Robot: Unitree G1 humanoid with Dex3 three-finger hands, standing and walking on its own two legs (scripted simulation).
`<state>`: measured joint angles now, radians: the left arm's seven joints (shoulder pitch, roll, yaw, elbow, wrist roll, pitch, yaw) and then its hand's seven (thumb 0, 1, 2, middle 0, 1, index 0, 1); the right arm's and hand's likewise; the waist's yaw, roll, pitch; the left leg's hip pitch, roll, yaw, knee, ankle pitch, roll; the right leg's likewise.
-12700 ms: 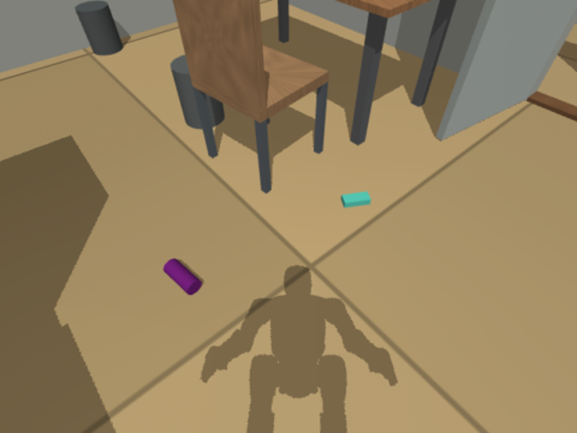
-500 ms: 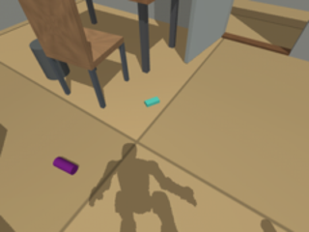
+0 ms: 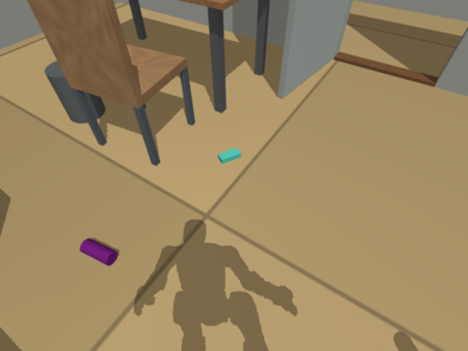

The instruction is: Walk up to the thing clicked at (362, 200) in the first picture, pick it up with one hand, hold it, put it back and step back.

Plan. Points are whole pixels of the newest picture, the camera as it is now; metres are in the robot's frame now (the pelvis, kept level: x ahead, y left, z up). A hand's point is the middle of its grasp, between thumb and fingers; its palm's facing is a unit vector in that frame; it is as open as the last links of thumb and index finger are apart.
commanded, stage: stand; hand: left
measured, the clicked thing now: (229, 155) +1.29 +0.06 -0.77
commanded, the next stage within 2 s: walk up in 0.42 s
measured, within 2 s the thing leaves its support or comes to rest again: neither
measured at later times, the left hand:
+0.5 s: hand out of the picture +0.07 +0.26 -0.16, palm faces +0.04 -0.95 -0.32, open 7.3 cm
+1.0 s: hand (99, 333) +0.19 +0.29 -0.17, palm faces +0.23 -0.94 -0.26, open 7.4 cm
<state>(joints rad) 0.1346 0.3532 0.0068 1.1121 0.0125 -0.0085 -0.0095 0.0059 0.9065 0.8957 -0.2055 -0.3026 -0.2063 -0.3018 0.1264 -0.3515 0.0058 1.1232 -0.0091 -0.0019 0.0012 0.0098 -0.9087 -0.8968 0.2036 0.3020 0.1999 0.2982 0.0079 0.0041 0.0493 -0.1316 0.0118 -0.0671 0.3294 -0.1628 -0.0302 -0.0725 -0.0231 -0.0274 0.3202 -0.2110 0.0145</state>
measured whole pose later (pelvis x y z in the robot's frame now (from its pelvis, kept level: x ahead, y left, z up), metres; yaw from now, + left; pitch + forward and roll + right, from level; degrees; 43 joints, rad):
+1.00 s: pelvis +0.17 +0.00 -0.01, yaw +15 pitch -3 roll +1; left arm 0.19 0.47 0.11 0.85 0.05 0.06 -0.13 0.01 0.91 0.90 -0.20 -0.30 -0.20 -0.30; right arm 0.43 -0.38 -0.05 0.87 -0.02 -0.12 -0.01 0.01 -0.90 -0.90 0.21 0.30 0.20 0.30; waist 0.01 -0.14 0.08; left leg -0.10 -0.01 -0.03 0.47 -0.32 -0.02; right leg -0.56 -0.14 0.06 0.91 -0.23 0.01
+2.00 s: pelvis +0.60 -0.17 -0.05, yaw +25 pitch -2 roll +0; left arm 0.25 0.47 0.14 0.76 0.05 0.04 -0.13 0.01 0.91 0.90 -0.20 -0.30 -0.20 -0.30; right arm 0.36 -0.50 -0.07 0.89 -0.04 -0.07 -0.06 0.01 -0.90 -0.90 0.21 0.30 0.21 0.30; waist 0.01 -0.03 0.05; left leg -0.36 0.21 -0.05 0.87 -0.49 0.02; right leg -0.45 -0.10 -0.01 0.82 -0.33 0.04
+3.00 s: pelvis +0.93 -0.39 -0.04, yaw +28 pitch -2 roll +1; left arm 0.33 0.43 0.08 0.76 0.05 0.06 -0.07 0.01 0.90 0.90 -0.21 -0.30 -0.21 -0.30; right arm 0.33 -0.40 -0.04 0.90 -0.02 -0.12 -0.07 0.01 -0.90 -0.90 0.21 0.30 0.21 0.30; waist 0.06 -0.08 0.10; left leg -0.43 -0.01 0.11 0.69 -0.22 0.06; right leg -0.37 0.03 -0.05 0.94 -0.47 -0.04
